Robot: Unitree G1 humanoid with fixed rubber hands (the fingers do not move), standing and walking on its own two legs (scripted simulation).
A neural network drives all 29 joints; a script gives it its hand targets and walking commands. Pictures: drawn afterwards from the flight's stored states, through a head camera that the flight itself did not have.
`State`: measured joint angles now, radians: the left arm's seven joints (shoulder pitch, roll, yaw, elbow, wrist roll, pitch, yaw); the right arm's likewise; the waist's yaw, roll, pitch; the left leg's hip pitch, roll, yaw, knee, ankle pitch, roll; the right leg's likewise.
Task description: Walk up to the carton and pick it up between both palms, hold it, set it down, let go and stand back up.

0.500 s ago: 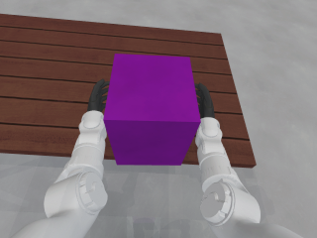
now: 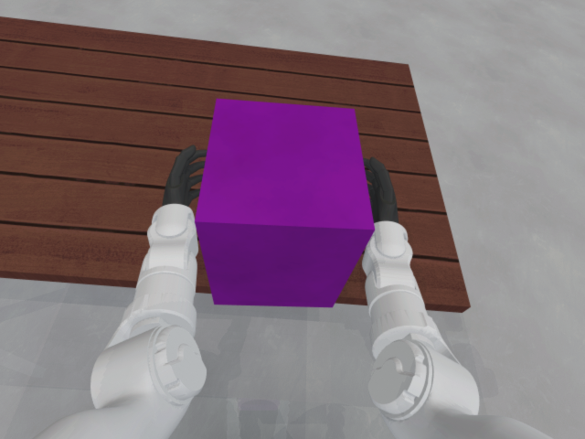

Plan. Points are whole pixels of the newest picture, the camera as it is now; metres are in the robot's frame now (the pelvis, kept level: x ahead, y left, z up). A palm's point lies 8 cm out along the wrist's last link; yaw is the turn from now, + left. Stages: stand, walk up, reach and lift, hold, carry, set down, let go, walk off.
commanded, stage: reach and lift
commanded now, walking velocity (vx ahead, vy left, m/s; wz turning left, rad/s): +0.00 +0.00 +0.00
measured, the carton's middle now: (279, 212) +0.42 +0.03 +0.01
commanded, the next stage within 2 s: none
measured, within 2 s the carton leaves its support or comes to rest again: leaves its support in 0.98 s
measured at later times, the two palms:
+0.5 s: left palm (179, 201) +0.41 +0.18 +0.05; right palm (381, 213) +0.40 -0.12 +0.06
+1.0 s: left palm (179, 199) +0.40 +0.17 +0.06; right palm (383, 214) +0.40 -0.12 +0.07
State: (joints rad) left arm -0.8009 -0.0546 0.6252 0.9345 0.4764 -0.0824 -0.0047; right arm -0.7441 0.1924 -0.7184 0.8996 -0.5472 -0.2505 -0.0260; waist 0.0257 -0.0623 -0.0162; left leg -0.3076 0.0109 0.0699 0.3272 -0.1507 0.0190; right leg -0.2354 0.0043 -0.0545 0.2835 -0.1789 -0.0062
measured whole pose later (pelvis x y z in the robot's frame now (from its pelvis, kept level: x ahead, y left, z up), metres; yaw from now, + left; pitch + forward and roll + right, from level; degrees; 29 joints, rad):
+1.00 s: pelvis +0.00 +0.00 +0.00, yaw +0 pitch +7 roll -1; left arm -0.76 -0.05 0.54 0.89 0.41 -0.07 0.01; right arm -0.70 0.16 -0.58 0.93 -0.43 -0.29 -0.07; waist 0.02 -0.06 -0.03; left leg -0.30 0.02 0.06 0.32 -0.15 0.01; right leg -0.21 0.01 -0.07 0.26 -0.17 -0.01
